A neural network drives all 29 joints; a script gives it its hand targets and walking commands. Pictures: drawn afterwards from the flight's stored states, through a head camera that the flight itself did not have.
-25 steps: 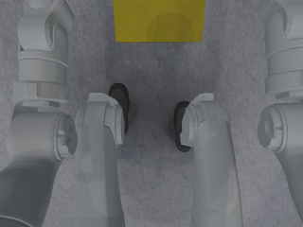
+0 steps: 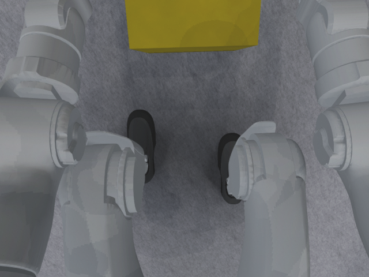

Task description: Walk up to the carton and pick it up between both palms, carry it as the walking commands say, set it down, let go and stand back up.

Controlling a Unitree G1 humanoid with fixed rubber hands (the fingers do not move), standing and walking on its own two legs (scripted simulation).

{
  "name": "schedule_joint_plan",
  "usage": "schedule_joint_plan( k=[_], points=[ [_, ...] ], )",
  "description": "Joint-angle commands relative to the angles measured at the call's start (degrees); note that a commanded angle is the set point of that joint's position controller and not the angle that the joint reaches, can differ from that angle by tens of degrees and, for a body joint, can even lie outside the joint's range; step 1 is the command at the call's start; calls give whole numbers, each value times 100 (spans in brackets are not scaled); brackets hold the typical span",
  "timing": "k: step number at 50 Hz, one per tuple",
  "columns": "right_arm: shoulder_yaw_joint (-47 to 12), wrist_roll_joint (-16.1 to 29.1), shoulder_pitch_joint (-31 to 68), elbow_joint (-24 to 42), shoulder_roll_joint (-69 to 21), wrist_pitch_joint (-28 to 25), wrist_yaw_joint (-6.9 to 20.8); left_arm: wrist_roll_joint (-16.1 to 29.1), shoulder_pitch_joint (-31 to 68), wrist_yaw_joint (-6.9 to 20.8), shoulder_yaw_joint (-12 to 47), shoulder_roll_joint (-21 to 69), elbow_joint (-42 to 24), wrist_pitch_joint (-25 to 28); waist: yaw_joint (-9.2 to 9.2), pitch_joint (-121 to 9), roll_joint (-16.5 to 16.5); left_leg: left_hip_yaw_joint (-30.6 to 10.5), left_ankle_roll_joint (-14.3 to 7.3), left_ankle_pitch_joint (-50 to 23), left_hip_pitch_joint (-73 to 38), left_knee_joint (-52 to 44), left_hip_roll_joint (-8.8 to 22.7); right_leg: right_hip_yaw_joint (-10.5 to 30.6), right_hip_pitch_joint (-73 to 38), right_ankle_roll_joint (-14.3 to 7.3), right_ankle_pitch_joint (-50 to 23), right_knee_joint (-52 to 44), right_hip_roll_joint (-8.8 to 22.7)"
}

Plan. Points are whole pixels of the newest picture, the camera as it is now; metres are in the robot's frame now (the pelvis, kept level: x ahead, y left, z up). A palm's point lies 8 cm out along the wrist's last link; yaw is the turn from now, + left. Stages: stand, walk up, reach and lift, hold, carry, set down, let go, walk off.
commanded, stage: reach and lift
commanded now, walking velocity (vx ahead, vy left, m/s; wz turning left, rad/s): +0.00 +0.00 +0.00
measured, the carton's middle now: out of the picture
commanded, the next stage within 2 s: none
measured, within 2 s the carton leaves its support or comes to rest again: leaves its support in 1.70 s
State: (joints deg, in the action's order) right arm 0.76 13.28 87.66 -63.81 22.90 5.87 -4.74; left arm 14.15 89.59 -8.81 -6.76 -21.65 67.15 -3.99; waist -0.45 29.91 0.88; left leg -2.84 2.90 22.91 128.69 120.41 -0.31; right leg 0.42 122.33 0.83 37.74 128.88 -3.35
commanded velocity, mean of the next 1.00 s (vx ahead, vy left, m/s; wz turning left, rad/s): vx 0.00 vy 0.00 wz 0.00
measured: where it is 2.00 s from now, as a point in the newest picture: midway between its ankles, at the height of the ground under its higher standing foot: (187, 169)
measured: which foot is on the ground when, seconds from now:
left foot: down 0.00-1.00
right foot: down 0.00-1.00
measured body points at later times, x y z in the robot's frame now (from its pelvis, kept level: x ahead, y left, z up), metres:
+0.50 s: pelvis +0.02 +0.00 -0.01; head +0.40 -0.02 +0.22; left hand +0.57 +0.19 -0.20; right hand +0.56 -0.17 -0.22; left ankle +0.16 +0.14 -0.34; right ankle +0.10 -0.11 -0.34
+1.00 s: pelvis +0.02 +0.01 +0.00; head +0.39 -0.01 +0.23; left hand +0.57 +0.15 -0.20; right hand +0.56 -0.15 -0.20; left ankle +0.16 +0.14 -0.34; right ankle +0.10 -0.11 -0.34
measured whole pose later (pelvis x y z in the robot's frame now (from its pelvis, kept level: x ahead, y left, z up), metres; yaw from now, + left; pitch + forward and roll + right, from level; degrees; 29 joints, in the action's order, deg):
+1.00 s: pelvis +0.02 +0.01 +0.00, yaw -1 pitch +38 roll +0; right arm 0.8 10.1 85.3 -68.7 17.6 0.8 -5.2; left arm 12.1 87.2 -9.3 -7.7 -16.2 74.3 2.5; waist -0.2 20.6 1.4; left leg -1.9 1.8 24.8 134.7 121.1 0.9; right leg 1.2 128.3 1.7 38.9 128.8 -3.9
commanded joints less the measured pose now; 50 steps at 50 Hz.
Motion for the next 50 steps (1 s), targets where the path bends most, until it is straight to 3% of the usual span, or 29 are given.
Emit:
schedule_joint_plan(
  k=[1, 2, 3, 8, 14, 21, 25, 28, 35, 39, 44, 50],
  points=[
    [52, 6, 1812, 693, 869, -258, -42, 39, 1180, 8, -15, -349, -460, 289, 95, -8862, -237, 583, -173, -1431, -5166, -58, 18, -217, -2272, 115, -1560, -1566, 240],
    [8, 11, 1726, 737, 809, -291, -32, 129, 1099, 32, 60, -272, -432, 299, 183, -8839, -294, 570, -182, -1484, -5075, -28, 14, -227, -2312, 117, -1633, -1524, 237],
    [-50, 9, 1755, 581, 775, -304, -20, 124, 1073, 46, -43, -291, -273, 316, 26, -8634, -375, 585, -176, -1465, -4790, -20, 7, -215, -2387, 123, -1650, -1461, 285],
    [-84, -149, 1626, 765, 501, -404, -12, 208, 807, 168, -71, -319, 109, 506, 106, -8011, -771, 490, -290, -1762, -4194, 174, 18, -101, -2000, 186, -2060, -1342, 249],
    [-120, -75, 1468, 975, 515, -500, 10, 175, 620, 144, -141, -338, 19, 636, -164, -8329, -556, 494, -242, -2231, -4381, 230, -9, -91, -2084, 174, -2562, -1192, 208],
    [-32, -255, 1114, 857, 322, -485, -28, 251, 525, 205, -83, -190, -15, 662, 13, -8237, -679, 493, -229, -2272, -3950, 262, -7, -13, -2163, 178, -2864, -1241, 188],
    [90, -359, 1084, 662, 344, -489, -57, 319, 580, 189, 36, -84, 28, 653, 143, -8106, -568, 452, -201, -2188, -3997, 227, -19, -32, -2004, 131, -2695, -1272, 154],
    [91, -330, 1166, 686, 238, -502, -57, 219, 615, 147, -6, -68, 19, 644, -1, -7872, -525, 484, -187, -2013, -3892, 102, -48, -26, -1779, 128, -2433, -1335, 115],
    [42, -300, 1288, 348, -55, -518, 16, -61, 772, 96, -115, 111, 106, 682, -114, -7345, -407, 456, -202, -1698, -3747, -64, -77, 13, -1355, 115, -2019, -1459, 56],
    [138, -431, 1248, 154, -73, -525, -7, -276, 688, 36, -215, 215, 213, 685, -138, -7260, -300, 460, -154, -1564, -3793, -149, -127, 13, -1241, 97, -1804, -1564, 7],
    [27, -446, 1419, 259, -497, -596, 40, -263, 964, 87, -55, 696, 75, 719, 67, -7303, -420, 346, -191, -1674, -3817, -144, -210, -11, -1223, 111, -1948, -1560, -56],
    [-360, -332, 1770, 321, -1561, -622, 279, -237, 1222, 270, 239, 1732, 61, 738, -15, -7266, -311, 290, -194, -1841, -4035, -129, -294, -73, -1007, 127, -1989, -1532, -120]
  ],
)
